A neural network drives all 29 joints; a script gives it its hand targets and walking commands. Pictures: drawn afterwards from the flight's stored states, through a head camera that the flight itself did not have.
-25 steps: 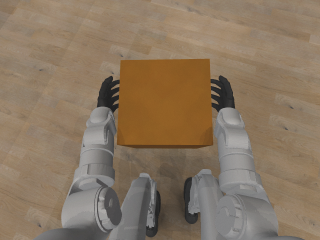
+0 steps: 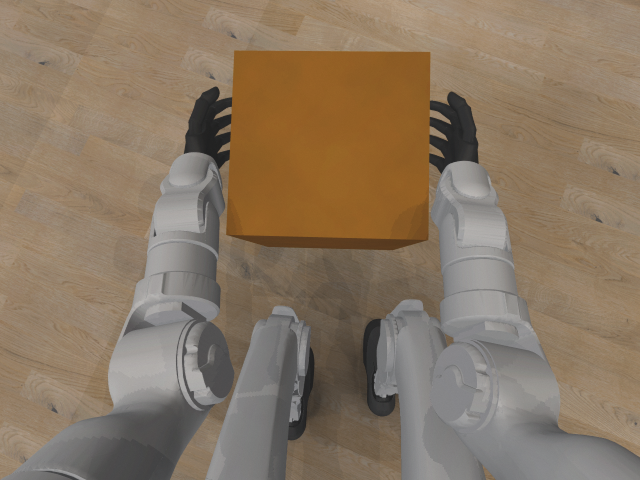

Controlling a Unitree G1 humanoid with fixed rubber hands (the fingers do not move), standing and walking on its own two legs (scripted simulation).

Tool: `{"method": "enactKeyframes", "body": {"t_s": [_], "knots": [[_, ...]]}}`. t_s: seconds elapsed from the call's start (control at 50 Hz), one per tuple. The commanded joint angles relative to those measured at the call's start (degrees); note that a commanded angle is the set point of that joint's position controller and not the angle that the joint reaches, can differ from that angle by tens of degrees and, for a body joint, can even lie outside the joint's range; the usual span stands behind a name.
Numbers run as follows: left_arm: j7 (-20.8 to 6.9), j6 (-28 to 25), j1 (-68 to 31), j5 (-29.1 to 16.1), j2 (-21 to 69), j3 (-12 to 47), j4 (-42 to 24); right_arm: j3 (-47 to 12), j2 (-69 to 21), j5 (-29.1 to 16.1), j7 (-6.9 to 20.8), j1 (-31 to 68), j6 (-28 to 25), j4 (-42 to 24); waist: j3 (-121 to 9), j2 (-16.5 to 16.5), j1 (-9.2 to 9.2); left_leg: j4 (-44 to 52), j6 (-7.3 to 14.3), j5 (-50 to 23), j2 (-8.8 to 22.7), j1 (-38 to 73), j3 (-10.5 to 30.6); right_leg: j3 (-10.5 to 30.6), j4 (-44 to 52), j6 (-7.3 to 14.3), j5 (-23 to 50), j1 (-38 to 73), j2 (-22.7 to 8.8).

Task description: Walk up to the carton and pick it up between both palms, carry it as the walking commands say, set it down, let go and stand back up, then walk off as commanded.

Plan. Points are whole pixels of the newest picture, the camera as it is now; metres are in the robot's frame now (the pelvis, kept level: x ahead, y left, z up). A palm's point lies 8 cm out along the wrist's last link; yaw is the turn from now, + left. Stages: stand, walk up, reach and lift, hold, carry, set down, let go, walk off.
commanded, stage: set down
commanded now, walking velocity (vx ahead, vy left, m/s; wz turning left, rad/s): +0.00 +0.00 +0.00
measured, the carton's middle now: (330, 171) +0.48 +0.02 -0.14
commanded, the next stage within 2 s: none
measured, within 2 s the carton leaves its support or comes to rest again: neither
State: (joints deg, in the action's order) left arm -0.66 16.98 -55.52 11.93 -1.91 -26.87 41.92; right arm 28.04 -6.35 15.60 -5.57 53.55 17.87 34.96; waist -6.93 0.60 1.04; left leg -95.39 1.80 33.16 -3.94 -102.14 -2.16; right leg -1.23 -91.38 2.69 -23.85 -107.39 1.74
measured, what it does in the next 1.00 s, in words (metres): lowers itself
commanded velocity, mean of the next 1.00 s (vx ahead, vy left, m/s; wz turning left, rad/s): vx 0.00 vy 0.00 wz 0.00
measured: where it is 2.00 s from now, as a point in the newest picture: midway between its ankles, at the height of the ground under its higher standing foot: (338, 395)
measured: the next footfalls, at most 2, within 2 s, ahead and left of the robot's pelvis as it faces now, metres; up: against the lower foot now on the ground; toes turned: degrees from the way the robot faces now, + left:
none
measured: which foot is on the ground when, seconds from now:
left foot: down 0.00-1.00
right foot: down 0.00-1.00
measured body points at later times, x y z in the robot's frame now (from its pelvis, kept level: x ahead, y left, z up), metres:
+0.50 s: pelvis -0.01 +0.01 -0.07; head +0.30 +0.01 +0.27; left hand +0.51 +0.17 -0.17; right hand +0.50 -0.13 -0.17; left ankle +0.07 +0.10 -0.50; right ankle +0.12 -0.09 -0.50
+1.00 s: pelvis -0.01 +0.01 -0.12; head +0.34 +0.02 +0.16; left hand +0.54 +0.17 -0.26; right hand +0.53 -0.13 -0.27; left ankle +0.07 +0.10 -0.50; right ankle +0.12 -0.09 -0.50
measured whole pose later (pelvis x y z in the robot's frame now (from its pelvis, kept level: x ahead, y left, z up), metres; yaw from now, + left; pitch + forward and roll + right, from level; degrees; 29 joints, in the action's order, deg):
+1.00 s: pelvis -0.01 +0.01 -0.12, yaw +0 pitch +43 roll +0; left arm 3.5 16.4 -75.1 5.0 -10.6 -18.6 47.8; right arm 24.7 3.8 6.9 -7.6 71.5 15.9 41.1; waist 8.6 0.4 0.2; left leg -119.7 3.2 37.5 -4.7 -124.6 -3.8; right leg -1.6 -114.2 1.3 -27.0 -129.7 1.2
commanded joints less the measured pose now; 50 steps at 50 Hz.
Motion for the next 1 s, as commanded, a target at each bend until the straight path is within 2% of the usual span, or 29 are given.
{"method": "enactKeyframes", "body": {"t_s": [0.0, 0.2, 0.58, 0.98], "knots": [[-12.57, -0.8, -33.53, -6.87, 53.53, 27.25, 1.92, -28.67, -51.49, -6.44, 10.06, 33.98, -0.59, 5.3, -52.19, -0.03, 1.17, 10.88, -1.33, -13.03, -5.34, 10.82, 3.45, 4.24, 2.51, -1.92, 13.23, 42.28, 7.17], [-11.66, -1.03, -36.99, -8.38, 52.2, 28.22, 1.42, -30.04, -49.48, -8.58, 9.89, 38.69, -0.89, 4.34, -55.25, 1.14, 1.4, 5.96, -1.41, -15.53, -5.43, 8.83, 3.26, 3.07, -2.82, -2.24, 15.28, 37.27, 7.29], [-11.11, -0.68, -45.09, -10.23, 49.8, 29.64, 1.78, -29.42, -44.86, -10.86, 10.04, 46.75, -1.29, 5.07, -54.73, -0.64, 0.23, -2.29, -1.78, -15.61, -5.15, 5.3, 2.96, 1.26, -11.93, -1.93, 13.35, 27.29, 7.03], [-11.14, -2.22, -52.49, -14.71, 45.06, 33.27, 2.33, -31.18, -39.71, -15.77, 10.48, 54.69, -3.04, 5.64, -52.74, -0.83, -0.25, -11.66, -1.46, -17.43, -3.75, 0.95, 2.9, 0.66, -21.86, -1.85, 15.64, 24.47, 5.5]]}}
